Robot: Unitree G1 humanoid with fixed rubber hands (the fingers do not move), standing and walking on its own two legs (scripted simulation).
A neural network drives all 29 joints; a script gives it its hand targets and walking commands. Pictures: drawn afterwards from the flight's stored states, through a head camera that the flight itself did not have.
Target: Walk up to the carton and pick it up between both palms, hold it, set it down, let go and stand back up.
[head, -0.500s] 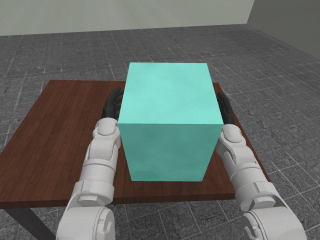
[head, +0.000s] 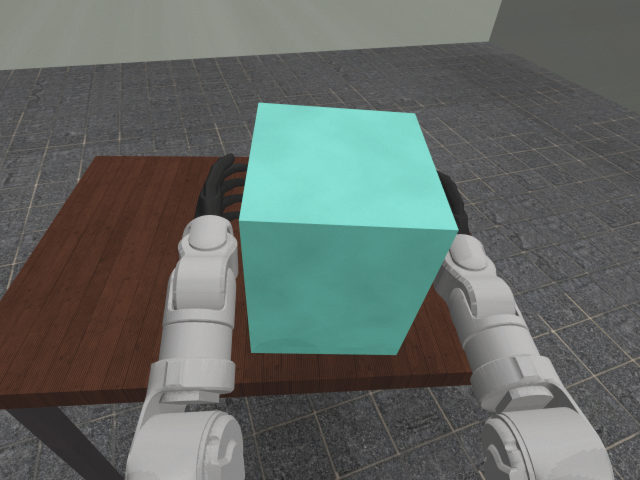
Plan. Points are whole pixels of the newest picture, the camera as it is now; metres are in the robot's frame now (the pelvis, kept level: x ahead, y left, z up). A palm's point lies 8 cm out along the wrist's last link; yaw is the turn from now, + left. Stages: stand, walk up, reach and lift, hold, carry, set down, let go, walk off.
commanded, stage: reach and lift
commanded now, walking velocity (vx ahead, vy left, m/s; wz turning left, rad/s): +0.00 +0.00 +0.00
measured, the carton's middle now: (331, 235) +0.40 -0.01 +0.13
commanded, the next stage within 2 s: hold in 0.92 s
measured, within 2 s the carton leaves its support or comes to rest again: neither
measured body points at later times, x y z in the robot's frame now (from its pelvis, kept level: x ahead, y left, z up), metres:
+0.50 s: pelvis +0.01 +0.00 +0.00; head -0.03 +0.03 +0.45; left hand +0.39 +0.15 +0.19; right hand +0.39 -0.15 +0.18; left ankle +0.03 +0.11 -0.75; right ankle +0.02 -0.12 -0.75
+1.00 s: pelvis +0.00 +0.00 +0.00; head -0.04 +0.02 +0.45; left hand +0.39 +0.15 +0.20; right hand +0.39 -0.15 +0.19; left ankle +0.03 +0.11 -0.75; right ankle +0.02 -0.12 -0.75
